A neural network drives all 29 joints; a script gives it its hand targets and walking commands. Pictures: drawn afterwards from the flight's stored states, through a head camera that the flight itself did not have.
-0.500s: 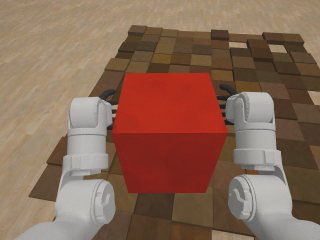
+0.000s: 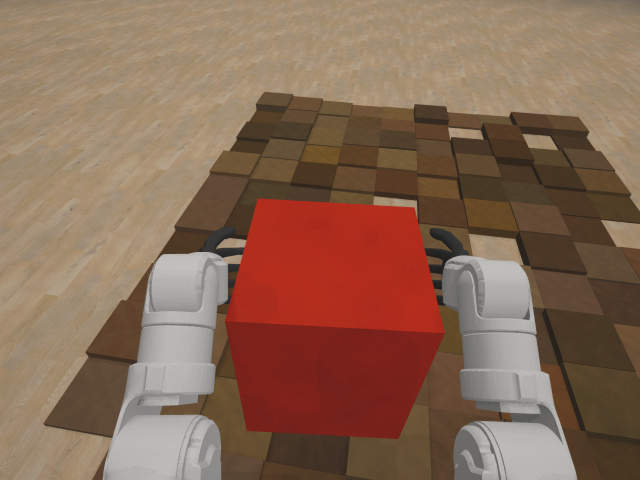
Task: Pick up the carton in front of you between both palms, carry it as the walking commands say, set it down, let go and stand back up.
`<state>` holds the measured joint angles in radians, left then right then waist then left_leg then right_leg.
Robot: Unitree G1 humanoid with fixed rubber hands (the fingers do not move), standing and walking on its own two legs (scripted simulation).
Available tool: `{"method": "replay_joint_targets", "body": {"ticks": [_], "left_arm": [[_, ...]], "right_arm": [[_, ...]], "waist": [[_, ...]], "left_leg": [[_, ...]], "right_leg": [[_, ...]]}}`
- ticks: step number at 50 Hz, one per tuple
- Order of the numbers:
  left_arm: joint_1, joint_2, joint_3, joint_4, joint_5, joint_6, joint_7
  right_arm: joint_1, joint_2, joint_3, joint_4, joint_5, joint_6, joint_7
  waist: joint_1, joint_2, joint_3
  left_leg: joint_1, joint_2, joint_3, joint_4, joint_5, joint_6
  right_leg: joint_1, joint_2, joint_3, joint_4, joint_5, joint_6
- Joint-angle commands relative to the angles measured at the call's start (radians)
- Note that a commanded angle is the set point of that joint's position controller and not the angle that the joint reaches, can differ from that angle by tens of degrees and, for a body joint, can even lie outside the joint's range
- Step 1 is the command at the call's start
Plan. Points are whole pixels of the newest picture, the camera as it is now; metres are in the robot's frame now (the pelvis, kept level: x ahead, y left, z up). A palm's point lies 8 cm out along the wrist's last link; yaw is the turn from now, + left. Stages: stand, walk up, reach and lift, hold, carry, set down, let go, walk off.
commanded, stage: carry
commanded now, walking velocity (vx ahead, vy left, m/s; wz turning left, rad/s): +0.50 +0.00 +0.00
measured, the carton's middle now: (329, 320) +0.32 +0.00 +0.04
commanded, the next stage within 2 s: none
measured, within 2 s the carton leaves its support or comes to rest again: neither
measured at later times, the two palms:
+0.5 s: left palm (230, 198) +0.50 +0.15 +0.12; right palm (418, 193) +0.52 -0.15 +0.12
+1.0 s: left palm (257, 108) +0.82 +0.14 +0.12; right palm (397, 111) +0.80 -0.16 +0.13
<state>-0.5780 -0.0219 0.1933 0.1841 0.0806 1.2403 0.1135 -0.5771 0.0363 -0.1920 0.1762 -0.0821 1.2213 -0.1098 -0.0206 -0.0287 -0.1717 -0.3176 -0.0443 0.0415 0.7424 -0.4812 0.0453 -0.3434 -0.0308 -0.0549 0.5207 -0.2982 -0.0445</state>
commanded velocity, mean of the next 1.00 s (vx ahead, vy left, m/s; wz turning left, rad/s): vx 0.50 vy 0.00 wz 0.00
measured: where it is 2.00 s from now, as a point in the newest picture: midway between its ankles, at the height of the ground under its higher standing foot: (302, 290)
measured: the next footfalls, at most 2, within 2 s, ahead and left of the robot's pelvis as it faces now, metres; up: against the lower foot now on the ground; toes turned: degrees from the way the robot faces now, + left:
left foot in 0.60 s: +0.40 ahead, +0.10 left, +0.01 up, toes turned +6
right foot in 1.04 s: +0.67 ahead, -0.11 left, +0.02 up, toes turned -4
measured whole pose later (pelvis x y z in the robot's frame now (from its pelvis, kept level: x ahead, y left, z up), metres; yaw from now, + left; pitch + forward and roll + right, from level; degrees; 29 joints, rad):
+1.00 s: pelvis +0.46 +0.01 +0.01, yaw +0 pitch +5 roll +0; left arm -0.61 -0.03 0.23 0.03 0.08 1.23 0.12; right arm -0.62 0.04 -0.20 0.08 -0.05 1.18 -0.12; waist -0.08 -0.03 -0.05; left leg -0.15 -0.02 0.12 0.46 -0.27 0.09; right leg -0.62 -0.05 -0.04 0.60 0.01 -0.02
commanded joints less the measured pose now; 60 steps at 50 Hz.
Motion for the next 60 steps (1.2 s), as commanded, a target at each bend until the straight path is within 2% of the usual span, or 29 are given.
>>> {"method": "replay_joint_targets", "body": {"ticks": [1,4,7,9,10,11,12,13,15,21,25,27,28,29,30,31,32,34,37,42,46,51,52,53,54,55,56,57,60], "left_arm": [[-0.745,-1.098,-0.575,-0.106,-0.418,-0.044,-0.243],[-0.740,-1.094,-0.578,-0.112,-0.421,-0.050,-0.239],[-0.725,-1.077,-0.574,-0.129,-0.424,-0.050,-0.225],[-0.713,-1.059,-0.564,-0.124,-0.419,-0.047,-0.213],[-0.686,-1.038,-0.549,-0.102,-0.409,-0.043,-0.207],[-0.663,-0.993,-0.530,-0.080,-0.387,-0.040,-0.199],[-0.694,-0.982,-0.518,-0.086,-0.381,-0.044,-0.195],[-0.721,-0.984,-0.521,-0.094,-0.387,-0.044,-0.196],[-0.792,-1.022,-0.552,-0.127,-0.427,-0.052,-0.208],[-0.890,-1.100,-0.598,-0.233,-0.504,-0.063,-0.228],[-0.814,-1.094,-0.610,-0.205,-0.500,-0.050,-0.231],[-0.788,-1.096,-0.616,-0.190,-0.492,-0.053,-0.237],[-0.794,-1.101,-0.624,-0.196,-0.491,-0.058,-0.238],[-0.803,-1.107,-0.634,-0.217,-0.490,-0.065,-0.238],[-0.804,-1.092,-0.639,-0.225,-0.481,-0.067,-0.238],[-0.806,-1.120,-0.642,-0.204,-0.482,-0.054,-0.238],[-0.774,-1.094,-0.626,-0.178,-0.460,-0.050,-0.233],[-0.811,-1.098,-0.627,-0.203,-0.458,-0.052,-0.224],[-0.824,-1.099,-0.633,-0.252,-0.446,-0.059,-0.203],[-0.754,-1.056,-0.642,-0.274,-0.406,-0.049,-0.176],[-0.695,-1.032,-0.635,-0.211,-0.364,-0.048,-0.186],[-0.727,-1.028,-0.625,-0.168,-0.370,-0.048,-0.209],[-0.718,-1.025,-0.616,-0.148,-0.370,-0.048,-0.213],[-0.738,-1.014,-0.609,-0.143,-0.366,-0.054,-0.216],[-0.671,-1.001,-0.584,-0.099,-0.346,-0.065,-0.214],[-0.636,-1.007,-0.575,-0.087,-0.343,-0.072,-0.212],[-0.656,-1.037,-0.579,-0.114,-0.362,-0.068,-0.211],[-0.710,-1.044,-0.602,-0.172,-0.391,-0.075,-0.211],[-0.826,-1.086,-0.649,-0.291,-0.475,-0.068,-0.213]], "right_arm": [[-0.695,1.097,0.603,-0.051,0.428,-0.031,0.251],[-0.713,1.099,0.618,-0.103,0.446,-0.038,0.243],[-0.752,1.090,0.644,-0.164,0.477,-0.042,0.234],[-0.750,1.080,0.647,-0.157,0.487,-0.041,0.228],[-0.743,1.069,0.638,-0.136,0.490,-0.038,0.227],[-0.735,1.057,0.627,-0.106,0.491,-0.030,0.228],[-0.786,1.041,0.601,-0.099,0.481,-0.032,0.227],[-0.785,1.052,0.592,-0.066,0.474,-0.030,0.227],[-0.741,1.068,0.563,-0.020,0.455,-0.034,0.225],[-0.770,1.091,0.563,-0.104,0.432,-0.033,0.192],[-0.702,1.056,0.566,-0.111,0.393,-0.022,0.177],[-0.694,1.047,0.575,-0.118,0.386,-0.021,0.182],[-0.700,1.050,0.580,-0.128,0.389,-0.023,0.188],[-0.716,1.055,0.589,-0.147,0.401,-0.025,0.197],[-0.714,1.058,0.595,-0.151,0.409,-0.028,0.206],[-0.707,1.018,0.577,-0.127,0.394,-0.033,0.209],[-0.667,1.031,0.586,-0.089,0.407,-0.034,0.214],[-0.709,1.077,0.614,-0.146,0.433,-0.046,0.227],[-0.821,1.116,0.660,-0.248,0.497,-0.050,0.236],[-0.778,1.067,0.675,-0.287,0.511,-0.030,0.236],[-0.724,1.056,0.671,-0.214,0.488,-0.029,0.256],[-0.744,1.068,0.668,-0.157,0.477,-0.045,0.267],[-0.745,1.073,0.664,-0.141,0.473,-0.047,0.267],[-0.741,1.091,0.665,-0.124,0.474,-0.046,0.267],[-0.782,1.098,0.660,-0.135,0.490,-0.042,0.270],[-0.802,1.112,0.663,-0.148,0.505,-0.038,0.271],[-0.814,1.105,0.655,-0.145,0.496,-0.036,0.264],[-0.816,1.109,0.642,-0.155,0.488,-0.034,0.258],[-0.755,1.101,0.609,-0.159,0.449,-0.016,0.227]], "waist": [[-0.025,0.202,-0.112],[-0.059,0.156,-0.113],[-0.045,0.152,-0.172],[0.009,0.097,-0.239],[0.053,-0.009,-0.301],[0.055,-0.198,-0.320],[0.076,-0.209,-0.270],[0.079,-0.125,-0.229],[0.073,-0.021,-0.208],[0.071,-0.075,-0.173],[0.083,-0.110,-0.157],[0.052,-0.138,-0.197],[0.003,-0.135,-0.251],[-0.041,-0.102,-0.326],[-0.068,-0.004,-0.330],[-0.041,0.293,-0.402],[-0.063,0.282,-0.456],[-0.046,0.131,-0.352],[-0.026,0.092,-0.304],[-0.055,0.120,-0.299],[-0.075,0.131,-0.263],[-0.057,0.167,-0.194],[-0.023,0.154,-0.220],[0.005,0.021,-0.272],[0.091,-0.140,-0.360],[0.149,-0.277,-0.370],[0.123,-0.148,-0.381],[0.139,-0.102,-0.371],[0.113,-0.096,-0.341]], "left_leg": [[0.153,0.284,-0.456,-0.339,0.111,0.175],[0.276,0.327,-0.462,-0.306,0.393,0.215],[0.222,0.260,-0.292,-0.251,0.339,0.139],[0.011,0.182,-0.120,-0.092,0.276,0.064],[-0.136,0.129,-0.033,0.122,0.208,0.022],[-0.360,0.042,0.041,0.337,-0.003,-0.026],[-0.526,0.009,0.032,0.433,-0.124,-0.021],[-0.572,0.045,0.003,0.513,-0.126,-0.005],[-0.593,0.087,-0.009,0.552,-0.076,0.000],[-0.517,0.109,0.025,0.297,0.198,-0.042],[-0.300,0.050,0.106,-0.072,0.354,-0.027],[-0.141,0.019,0.129,-0.147,0.445,-0.002],[0.041,0.003,0.152,-0.214,0.492,0.008],[0.253,0.015,0.131,-0.253,0.556,0.011],[0.423,0.050,0.071,-0.314,0.549,0.000],[0.711,0.372,-0.397,-0.268,0.798,0.175],[0.688,0.396,-0.500,-0.295,0.523,0.263],[0.490,0.359,-0.453,-0.338,0.293,0.215],[0.344,0.324,-0.351,-0.387,0.262,0.183],[0.393,0.309,-0.254,-0.396,0.402,0.201],[0.490,0.253,-0.154,-0.357,0.671,0.146],[0.405,0.227,-0.074,-0.323,0.733,0.086],[0.330,0.211,-0.026,-0.227,0.793,0.065],[0.204,0.140,0.034,-0.030,0.821,0.031],[-0.152,0.087,0.044,0.206,0.599,-0.047],[-0.430,-0.007,0.025,0.451,0.022,-0.076],[-0.463,0.051,-0.081,0.520,0.000,-0.039],[-0.517,0.075,-0.102,0.504,-0.001,-0.033],[-0.503,0.107,-0.092,0.353,0.089,-0.045]], "right_leg": [[-0.176,0.018,-0.026,0.137,-0.076,0.011],[-0.288,0.027,-0.010,0.132,-0.155,0.010],[-0.092,0.060,-0.049,-0.009,-0.011,0.013],[0.287,0.064,-0.074,-0.121,0.096,0.003],[0.493,-0.040,0.064,-0.141,0.038,-0.020],[0.619,-0.275,0.438,-0.190,-0.004,-0.116],[0.641,-0.362,0.619,-0.214,-0.012,-0.213],[0.598,-0.365,0.612,-0.190,0.034,-0.230],[0.523,-0.298,0.461,-0.171,0.102,-0.188],[0.391,-0.208,0.235,-0.237,0.205,-0.163],[0.345,-0.160,0.116,-0.228,0.423,-0.102],[0.332,-0.151,0.051,-0.132,0.646,-0.066],[0.281,-0.139,0.010,-0.009,0.725,-0.035],[0.205,-0.110,-0.015,0.167,0.702,-0.006],[0.043,-0.043,-0.045,0.372,0.460,0.023],[-0.314,0.099,-0.009,0.674,-0.177,0.065],[-0.395,0.084,0.086,0.851,-0.202,0.026],[-0.433,0.003,0.110,0.797,-0.129,-0.006],[-0.390,-0.025,0.075,0.657,-0.060,0.009],[-0.426,-0.032,0.037,0.391,0.068,0.039],[-0.403,-0.005,0.003,0.174,0.277,0.038],[-0.157,0.020,-0.031,-0.080,0.383,0.007],[0.016,0.033,-0.054,-0.139,0.427,-0.004],[0.266,0.060,-0.102,-0.171,0.491,-0.028],[0.654,-0.080,0.124,-0.109,0.547,-0.155],[0.797,-0.256,0.398,-0.129,0.704,-0.272],[0.771,-0.250,0.376,-0.092,0.674,-0.260],[0.739,-0.263,0.377,-0.089,0.625,-0.261],[0.589,-0.213,0.296,-0.108,0.372,-0.200]]}}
